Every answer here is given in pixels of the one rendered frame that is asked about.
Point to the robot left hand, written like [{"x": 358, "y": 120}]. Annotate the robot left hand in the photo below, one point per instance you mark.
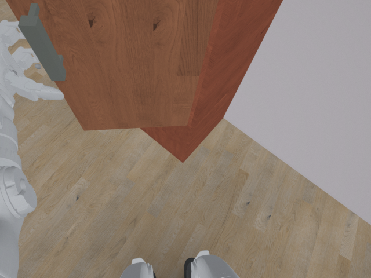
[{"x": 19, "y": 61}]

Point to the robot shin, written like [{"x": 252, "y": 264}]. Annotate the robot shin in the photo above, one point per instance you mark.
[
  {"x": 204, "y": 252},
  {"x": 136, "y": 260}
]

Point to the robot left shin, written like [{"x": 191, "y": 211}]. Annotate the robot left shin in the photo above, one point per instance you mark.
[{"x": 136, "y": 260}]

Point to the robot right shin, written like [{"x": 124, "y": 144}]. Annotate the robot right shin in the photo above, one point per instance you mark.
[{"x": 204, "y": 252}]

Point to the robot left upper arm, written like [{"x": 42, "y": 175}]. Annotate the robot left upper arm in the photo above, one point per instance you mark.
[{"x": 17, "y": 199}]

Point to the handle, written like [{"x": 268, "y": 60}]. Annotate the handle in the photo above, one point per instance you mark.
[{"x": 37, "y": 37}]

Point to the robot left forearm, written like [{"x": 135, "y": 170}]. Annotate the robot left forearm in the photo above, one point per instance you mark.
[{"x": 8, "y": 131}]

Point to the cupboard door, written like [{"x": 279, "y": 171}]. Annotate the cupboard door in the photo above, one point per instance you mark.
[{"x": 129, "y": 63}]

